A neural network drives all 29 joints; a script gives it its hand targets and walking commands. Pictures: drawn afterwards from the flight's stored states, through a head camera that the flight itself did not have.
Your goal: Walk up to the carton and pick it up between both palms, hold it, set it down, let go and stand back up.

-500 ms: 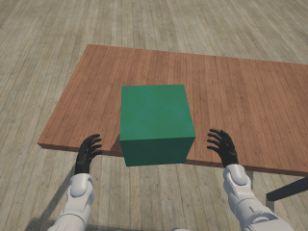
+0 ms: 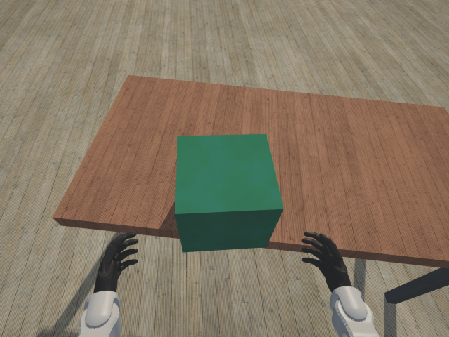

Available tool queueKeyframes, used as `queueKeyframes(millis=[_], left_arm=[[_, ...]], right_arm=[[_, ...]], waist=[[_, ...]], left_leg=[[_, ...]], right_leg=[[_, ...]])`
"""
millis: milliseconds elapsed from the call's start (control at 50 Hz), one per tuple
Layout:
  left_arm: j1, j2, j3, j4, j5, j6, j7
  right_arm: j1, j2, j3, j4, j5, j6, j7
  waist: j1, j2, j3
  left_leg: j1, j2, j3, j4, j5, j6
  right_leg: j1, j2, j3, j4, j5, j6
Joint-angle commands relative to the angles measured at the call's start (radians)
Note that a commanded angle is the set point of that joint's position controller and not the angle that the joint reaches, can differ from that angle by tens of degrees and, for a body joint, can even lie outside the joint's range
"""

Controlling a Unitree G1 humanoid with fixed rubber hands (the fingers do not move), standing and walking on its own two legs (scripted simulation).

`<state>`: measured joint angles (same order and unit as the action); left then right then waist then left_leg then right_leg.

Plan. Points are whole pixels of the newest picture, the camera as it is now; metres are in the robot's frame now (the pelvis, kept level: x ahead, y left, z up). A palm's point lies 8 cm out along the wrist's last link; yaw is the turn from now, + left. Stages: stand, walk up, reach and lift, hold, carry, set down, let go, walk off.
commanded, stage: set down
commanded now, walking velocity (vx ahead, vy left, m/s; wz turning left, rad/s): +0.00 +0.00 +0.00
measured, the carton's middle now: (223, 194) +0.42 -0.01 -0.08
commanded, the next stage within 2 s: let go in 0.84 s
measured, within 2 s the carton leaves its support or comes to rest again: neither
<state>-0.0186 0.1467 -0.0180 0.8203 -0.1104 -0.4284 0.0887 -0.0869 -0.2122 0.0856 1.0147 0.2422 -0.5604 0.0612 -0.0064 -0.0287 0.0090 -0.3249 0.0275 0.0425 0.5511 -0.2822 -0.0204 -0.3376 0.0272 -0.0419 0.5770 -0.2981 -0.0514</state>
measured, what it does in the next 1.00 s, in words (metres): stands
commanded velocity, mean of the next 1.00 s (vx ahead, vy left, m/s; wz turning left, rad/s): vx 0.00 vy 0.00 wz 0.00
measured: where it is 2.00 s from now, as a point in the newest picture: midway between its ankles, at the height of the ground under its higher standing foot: outside the picture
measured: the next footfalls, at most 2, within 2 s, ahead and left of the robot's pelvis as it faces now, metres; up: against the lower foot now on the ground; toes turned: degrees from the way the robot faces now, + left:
none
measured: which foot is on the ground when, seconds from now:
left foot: down 0.00-1.00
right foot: down 0.00-1.00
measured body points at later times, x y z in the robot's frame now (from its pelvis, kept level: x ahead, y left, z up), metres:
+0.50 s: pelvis +0.02 +0.01 +0.01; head +0.02 +0.03 +0.46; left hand +0.19 +0.23 -0.08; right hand +0.19 -0.21 -0.07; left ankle +0.00 +0.13 -0.73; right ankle +0.00 -0.08 -0.73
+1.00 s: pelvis +0.00 +0.02 +0.01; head +0.02 +0.03 +0.46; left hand +0.16 +0.26 -0.09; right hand +0.16 -0.20 -0.08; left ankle +0.00 +0.13 -0.73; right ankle +0.00 -0.08 -0.73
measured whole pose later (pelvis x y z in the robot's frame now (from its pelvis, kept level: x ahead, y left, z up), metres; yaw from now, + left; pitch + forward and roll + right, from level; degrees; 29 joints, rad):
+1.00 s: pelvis +0.00 +0.02 +0.01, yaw -1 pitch -3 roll +0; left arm 0.21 0.22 -0.02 0.54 -0.03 0.12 0.04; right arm 0.17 -0.16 -0.05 0.77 -0.03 -0.20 0.04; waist 0.02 -0.02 0.08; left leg -0.11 0.02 0.07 0.39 -0.23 0.01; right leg -0.11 0.02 -0.01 0.38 -0.21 -0.02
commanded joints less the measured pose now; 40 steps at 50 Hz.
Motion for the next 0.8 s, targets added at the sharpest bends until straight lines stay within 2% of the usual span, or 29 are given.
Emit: queueKeyframes(millis=[0, 140, 380, 580, 780], left_arm=[[-0.09, 0.092, 0.03, -0.188, 0.014, -0.004, -0.015], [-0.005, 0.096, 0.025, -0.253, 0.037, 0.084, -0.028], [0.092, 0.107, 0.035, -0.353, 0.088, 0.237, -0.023], [0.137, 0.11, 0.037, -0.408, 0.109, 0.379, -0.034], [0.147, 0.139, 0.042, -0.429, 0.103, 0.475, -0.045]], right_arm=[[-0.098, -0.124, -0.042, -0.124, -0.02, -0.042, -0.011], [-0.011, -0.109, -0.061, -0.167, -0.066, 0.005, -0.018], [0.102, -0.093, -0.091, -0.258, -0.127, 0.113, -0.021], [0.162, -0.085, -0.122, -0.316, -0.183, 0.219, -0.025], [0.186, -0.076, -0.146, -0.367, -0.235, 0.304, -0.027]], waist=[[0.004, -0.005, -0.26], [0.008, -0.005, -0.173], [0.029, 0.017, -0.103], [0.031, 0.039, -0.056], [0.03, 0.044, -0.041]], left_leg=[[0.112, -0.039, -0.025, -0.076, 0.231, -0.005], [0.188, -0.027, -0.02, -0.127, 0.27, -0.002], [0.272, -0.02, 0.001, -0.181, 0.329, -0.008], [0.319, -0.013, 0.008, -0.197, 0.353, -0.012], [0.305, -0.007, 0.016, -0.203, 0.328, -0.009]], right_leg=[[0.209, -0.019, 0.094, -0.11, 0.385, 0.041], [0.24, -0.02, 0.083, -0.165, 0.402, 0.035], [0.271, -0.025, 0.069, -0.236, 0.409, 0.023], [0.219, -0.015, 0.045, -0.286, 0.305, 0.012], [0.203, -0.011, 0.03, -0.291, 0.23, 0.013]])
